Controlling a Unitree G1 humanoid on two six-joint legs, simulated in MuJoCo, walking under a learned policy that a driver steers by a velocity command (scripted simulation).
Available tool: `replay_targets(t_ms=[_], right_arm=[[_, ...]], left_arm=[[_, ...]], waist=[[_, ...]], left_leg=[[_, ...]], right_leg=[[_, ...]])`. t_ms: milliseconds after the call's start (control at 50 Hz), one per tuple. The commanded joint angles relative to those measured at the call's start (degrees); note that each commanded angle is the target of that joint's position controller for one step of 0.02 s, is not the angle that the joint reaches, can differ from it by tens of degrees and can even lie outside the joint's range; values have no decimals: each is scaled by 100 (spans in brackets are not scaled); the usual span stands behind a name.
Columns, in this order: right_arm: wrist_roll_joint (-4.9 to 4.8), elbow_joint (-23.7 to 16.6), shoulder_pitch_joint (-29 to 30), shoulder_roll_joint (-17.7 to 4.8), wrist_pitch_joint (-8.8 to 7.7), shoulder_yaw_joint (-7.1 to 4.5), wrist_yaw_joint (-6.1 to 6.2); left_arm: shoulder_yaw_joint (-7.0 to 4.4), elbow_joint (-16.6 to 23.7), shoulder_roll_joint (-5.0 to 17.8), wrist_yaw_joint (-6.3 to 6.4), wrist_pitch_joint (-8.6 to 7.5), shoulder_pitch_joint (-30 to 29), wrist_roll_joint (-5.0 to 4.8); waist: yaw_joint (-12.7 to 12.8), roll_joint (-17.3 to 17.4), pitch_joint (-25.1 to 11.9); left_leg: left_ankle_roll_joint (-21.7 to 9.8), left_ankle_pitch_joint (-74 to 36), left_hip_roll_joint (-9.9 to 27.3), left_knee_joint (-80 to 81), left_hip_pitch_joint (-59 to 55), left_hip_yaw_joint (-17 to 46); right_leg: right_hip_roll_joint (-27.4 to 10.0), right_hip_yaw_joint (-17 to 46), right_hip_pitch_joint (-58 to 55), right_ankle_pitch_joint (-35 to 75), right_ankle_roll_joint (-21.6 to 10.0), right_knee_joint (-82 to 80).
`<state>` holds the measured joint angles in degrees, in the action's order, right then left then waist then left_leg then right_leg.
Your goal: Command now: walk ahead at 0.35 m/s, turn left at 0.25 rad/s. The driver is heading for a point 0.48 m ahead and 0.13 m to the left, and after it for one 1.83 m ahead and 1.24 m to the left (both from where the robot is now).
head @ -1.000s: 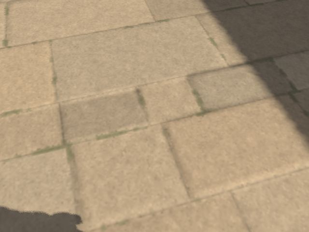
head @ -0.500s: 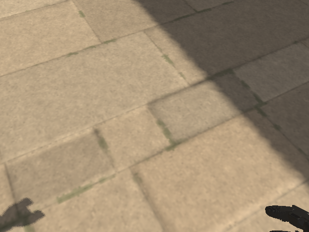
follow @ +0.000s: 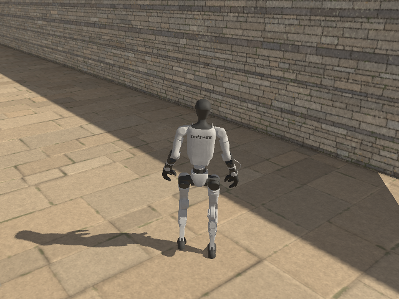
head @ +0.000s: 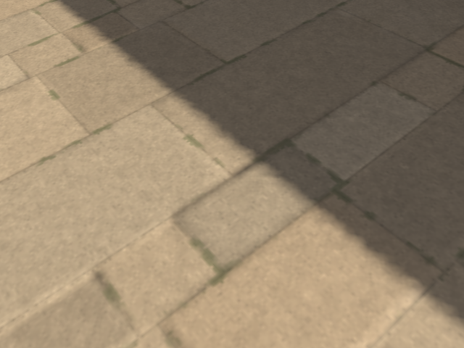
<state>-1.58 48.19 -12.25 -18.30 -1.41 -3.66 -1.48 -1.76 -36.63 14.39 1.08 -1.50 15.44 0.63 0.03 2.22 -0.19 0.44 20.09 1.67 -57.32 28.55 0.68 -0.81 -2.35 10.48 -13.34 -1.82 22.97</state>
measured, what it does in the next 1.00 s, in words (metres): walks ahead, turning left: left foot, then right foot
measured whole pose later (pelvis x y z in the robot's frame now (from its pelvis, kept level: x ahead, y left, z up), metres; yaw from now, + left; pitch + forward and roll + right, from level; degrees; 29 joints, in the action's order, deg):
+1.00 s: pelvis +0.42 +0.15 -0.02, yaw +31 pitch +1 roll +0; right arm -1.5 41.6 -13.7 -18.8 3.5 -4.5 2.0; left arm -2.2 -38.1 13.8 0.8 -1.8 4.8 1.7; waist -1.2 1.6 4.5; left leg 4.5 28.6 -0.1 -66.8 28.1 3.3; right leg -0.6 -4.8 23.2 -4.7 -2.3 26.6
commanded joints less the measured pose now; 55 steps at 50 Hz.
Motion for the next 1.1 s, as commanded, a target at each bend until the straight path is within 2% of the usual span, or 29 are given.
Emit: replay_targets(t_ms=[20, 140, 260, 300, 320, 340, 360, 380, 400, 420, 440, 460, 500, 560, 620, 660, 700, 740, 780, 800, 820, 840, 860, 880, 900, 920, 960, 1000, 1100], right_arm=[[-15, -399, 438, -397, -124, -150, 17], [53, -655, 806, -77, -61, -28, -70], [22, -1008, 1221, -133, -55, 12, -213], [22, -1036, 963, -262, -55, -56, -235], [13, -899, 365, -409, -59, -166, -227], [-17, -611, -583, -791, -45, -385, -165], [-61, -477, -1425, -1407, 6, -597, -31], [-29, -650, -1236, -1834, -82, -581, -32], [3, -717, -1185, -1261, -178, -422, -63], [29, -684, -981, -997, -239, -338, -64], [12, -745, -636, -825, -250, -286, -53], [47, -839, -287, -650, -239, -227, -36], [149, -975, 28, -476, -251, -157, 19], [154, -820, -81, -525, -338, -140, 84], [124, -653, -270, -580, -284, -137, 178], [88, -548, -533, -737, -210, -189, 240], [42, -471, -689, -782, -130, -214, 281], [24, -464, -681, -738, -53, -230, 319], [47, -554, -488, -713, 6, -260, 345], [37, -653, -288, -652, 25, -248, 340], [91, -829, -254, -443, 25, -176, 316], [172, -792, -1213, 5, -5, -59, 277], [61, -709, -1656, -427, 3, -67, 233], [-29, -677, -1314, -895, 102, -224, 244], [-53, -804, -805, -904, 221, -250, 281], [-44, -845, -636, -812, 357, -258, 321], [-12, -892, -757, -501, 545, -216, 380], [41, -943, -804, -337, 560, -186, 399], [98, -1207, -359, -346, 523, -150, 269]], left_arm=[[-310, 180, 849, 70, -256, 124, 54], [-459, -141, 1035, 45, -318, 247, -11], [-594, -464, 1215, 1, -232, 426, -178], [-633, -494, 1355, 8, -170, 320, -206], [-628, -481, 1378, 22, -125, 195, -225], [-553, -463, 1218, 39, -110, 318, -201], [-419, -274, 910, 52, -155, 395, -59], [-201, 6, 297, 30, -341, 578, 28], [-311, 51, 894, -24, -509, -90, -222], [-341, 139, 1041, -60, -611, -332, -329], [-337, 73, 1016, -18, -669, -342, -197], [-377, 21, 1035, 10, -669, -307, -54], [-388, -73, 949, -45, -548, -31, -28], [-317, -140, 738, -83, -382, -81, -33], [-230, 105, 524, -88, -436, -822, 45], [-198, 210, 447, -147, -490, -1259, 16], [-224, 270, 526, -196, -505, -1469, -30], [-286, 271, 687, -225, -504, -1412, -7], [-363, 165, 879, -210, -515, -996, 31], [-399, 64, 956, -176, -544, -583, 78], [-437, 64, 1194, -135, -582, -148, 187], [-440, 124, 1419, -79, -511, 33, 276], [-390, 114, 1105, -108, -396, 175, 106], [-331, 268, 874, -89, -283, -130, 27], [-271, 289, 698, -39, -177, -446, 11], [-211, 259, 582, -15, -96, -768, 23], [-254, 192, 736, 4, -32, -1124, 103], [-300, 158, 800, 20, -48, -1207, 136], [-403, 31, 1036, 69, 41, -1300, 17]], waist=[[197, -861, 245], [313, -725, 394], [398, -671, 669], [159, -738, 436], [-222, -677, 40], [-621, -462, -581], [-900, 437, -1092], [-392, 1407, -1699], [-773, 612, -1529], [-664, 512, -888], [-444, 89, -576], [-227, 58, -322], [46, 220, -263], [56, 151, -67], [-126, 86, 172], [-339, 129, 133], [-395, 208, 123], [-293, 274, 31], [-50, 382, -180], [205, 316, -401], [373, -105, -1077], [6, -1544, -1889], [58, -1897, -2718], [157, -1084, -2229], [145, -745, -1526], [38, -650, -932], [-190, -1048, -363], [-205, -1127, -394], [-67, -962, -681]], left_leg=[[74, -887, 216, -92, 1485, 470], [243, -1572, 353, 1223, 1174, 210], [-215, -1078, 338, 1952, 938, -185], [-467, -682, 48, 2070, 292, -518], [-627, -819, -257, 2323, -659, -745], [-833, -964, -620, 2449, -2160, -804], [-1395, -362, 413, 2788, -3916, 1073], [-2315, 911, 1651, 3847, -4851, 4423], [-2147, 971, 1724, 4340, -4775, 4423], [-1949, 429, 1591, 4276, -4241, 3602], [-1745, -153, 1326, 4190, -3532, 2966], [-1632, -758, 1099, 4241, -2862, 2472], [-1623, -1568, 901, 4487, -2235, 1965], [-1574, -2722, 763, 4690, -1905, 1144], [-1236, -4052, 343, 4474, -1548, 600], [-1083, -3960, 290, 4326, -1583, 614], [-1046, -3670, 411, 4122, -1823, 900], [-968, -3563, 546, 3677, -2248, 1262], [-850, -3865, 610, 3058, -2513, 1579], [-701, -4038, 381, 2494, -2459, 1549], [-478, -3191, -25, 1414, -1960, 1434], [-63, 764, -813, -509, -380, 1055], [93, 2350, -850, -1678, 318, 1004], [230, 1817, -507, -2118, 570, 1025], [342, 1361, -307, -2084, 788, 701], [436, 1109, -127, -1833, 756, 583], [497, 787, -8, -1167, 61, 264], [487, 638, 32, -654, -230, 90], [261, -27, 271, 599, -709, -45]], right_leg=[[-1478, 1143, -941, -250, -805, -1585], [-1558, 168, -896, 471, -830, -1703], [-1774, -354, -1218, 784, -681, -1383], [-1749, -585, -1254, 2309, -549, -710], [-1566, -884, -1064, 3478, -387, 230], [-1250, -1132, -520, 3931, -166, 1566], [-868, -1204, 1283, 2004, 260, 3620], [239, -71, 3026, -2162, 503, 5131], [26, 749, 3624, -1864, 383, 5518], [-241, 679, 3880, -1320, 203, 5330], [-486, 669, 3599, -854, 128, 4906], [-628, 688, 3224, -520, 147, 4454], [-718, 648, 2694, -113, 228, 4125], [-727, 431, 2722, 582, 421, 3491], [-413, 253, 2296, 1524, 466, 2025], [-106, 154, 1965, 2137, 457, 1267], [59, 272, 1869, 2299, 404, 823], [109, 491, 1835, 2030, 281, 488], [108, 582, 1501, 1613, 112, 405], [108, 465, 884, 1976, 0, 71], [-521, 859, -455, 3674, -300, 232], [-2124, 2330, -2418, 6056, -1240, 717], [-2765, 3459, -2909, 5146, -1810, 522], [-2457, 3061, -2300, 3567, -1602, 217], [-2102, 2433, -1604, 2482, -1329, -18], [-1792, 1935, -787, 1739, -1200, -283], [-1357, 1167, 520, 1013, -1035, -759], [-1372, 777, 679, 1284, -1146, -870], [-1726, 445, 416, 1241, -1261, -886]])
Velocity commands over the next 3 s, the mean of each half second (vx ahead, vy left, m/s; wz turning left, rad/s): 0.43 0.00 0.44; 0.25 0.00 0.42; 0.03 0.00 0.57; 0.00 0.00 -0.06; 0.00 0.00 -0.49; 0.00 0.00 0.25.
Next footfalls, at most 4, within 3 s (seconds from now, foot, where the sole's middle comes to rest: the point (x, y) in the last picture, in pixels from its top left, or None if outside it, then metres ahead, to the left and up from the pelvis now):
0.34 left None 0.26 0.19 -0.78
0.82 right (218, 322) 0.60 0.12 -0.78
1.24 left None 0.40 0.30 -0.78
1.68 right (211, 331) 0.57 0.14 -0.78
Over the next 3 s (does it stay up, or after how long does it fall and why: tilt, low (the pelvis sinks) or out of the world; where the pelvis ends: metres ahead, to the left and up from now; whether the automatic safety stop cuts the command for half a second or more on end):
stays up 0.48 0.15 -0.02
